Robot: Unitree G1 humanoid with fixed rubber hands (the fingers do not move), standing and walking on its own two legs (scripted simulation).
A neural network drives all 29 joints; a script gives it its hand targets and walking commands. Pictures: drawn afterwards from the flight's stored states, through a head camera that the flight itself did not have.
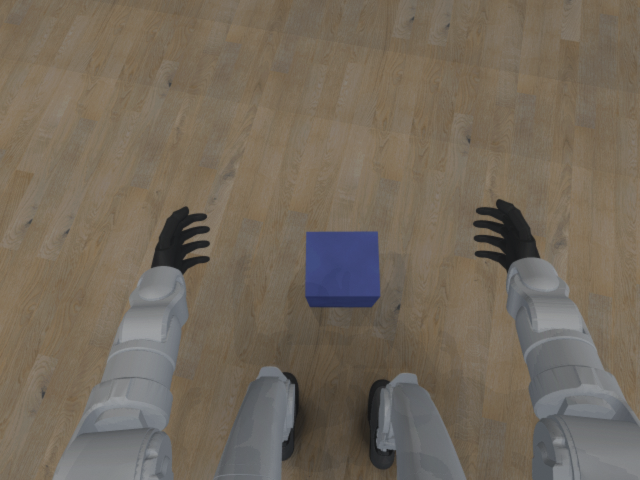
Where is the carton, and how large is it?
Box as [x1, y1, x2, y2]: [305, 231, 379, 306]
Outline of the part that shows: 377,231 306,232 305,296 310,306 371,306 379,297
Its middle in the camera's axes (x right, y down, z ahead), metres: +0.05 +0.08 +1.00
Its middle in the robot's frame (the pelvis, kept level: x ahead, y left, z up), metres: +0.47 +0.00 -0.58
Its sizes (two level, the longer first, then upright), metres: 0.171 0.155 0.202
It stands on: the floor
